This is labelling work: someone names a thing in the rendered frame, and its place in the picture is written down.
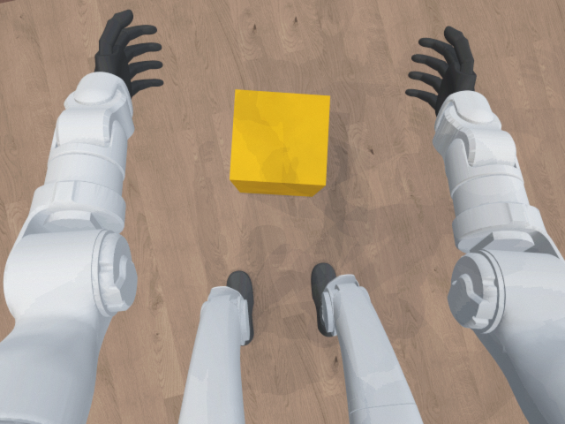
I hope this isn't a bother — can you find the right robot shin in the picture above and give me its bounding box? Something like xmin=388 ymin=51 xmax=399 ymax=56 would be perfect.
xmin=321 ymin=275 xmax=370 ymax=321

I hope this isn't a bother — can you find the left robot forearm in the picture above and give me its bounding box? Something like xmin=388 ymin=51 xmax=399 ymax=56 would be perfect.
xmin=4 ymin=72 xmax=134 ymax=317

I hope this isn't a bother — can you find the robot shin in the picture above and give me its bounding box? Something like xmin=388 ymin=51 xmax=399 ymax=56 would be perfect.
xmin=321 ymin=275 xmax=370 ymax=321
xmin=200 ymin=286 xmax=244 ymax=314

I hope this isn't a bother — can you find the right robot hand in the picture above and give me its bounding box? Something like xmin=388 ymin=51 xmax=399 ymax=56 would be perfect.
xmin=405 ymin=26 xmax=477 ymax=117

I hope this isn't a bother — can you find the left robot shin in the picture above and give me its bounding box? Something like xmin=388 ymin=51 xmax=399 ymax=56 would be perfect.
xmin=200 ymin=286 xmax=244 ymax=314

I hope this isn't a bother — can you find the carton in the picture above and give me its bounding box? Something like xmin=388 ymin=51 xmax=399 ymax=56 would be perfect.
xmin=230 ymin=89 xmax=330 ymax=197

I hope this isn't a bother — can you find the right robot upper arm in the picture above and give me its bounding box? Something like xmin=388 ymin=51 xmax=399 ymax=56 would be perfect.
xmin=448 ymin=249 xmax=565 ymax=424

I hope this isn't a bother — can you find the left robot hand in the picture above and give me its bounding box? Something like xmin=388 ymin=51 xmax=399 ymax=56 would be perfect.
xmin=94 ymin=10 xmax=163 ymax=99

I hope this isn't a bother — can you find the right robot forearm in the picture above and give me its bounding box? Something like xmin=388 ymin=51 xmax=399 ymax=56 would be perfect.
xmin=433 ymin=91 xmax=565 ymax=264

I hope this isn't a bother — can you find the left robot upper arm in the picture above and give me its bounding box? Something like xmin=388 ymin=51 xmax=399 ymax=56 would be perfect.
xmin=0 ymin=229 xmax=138 ymax=424

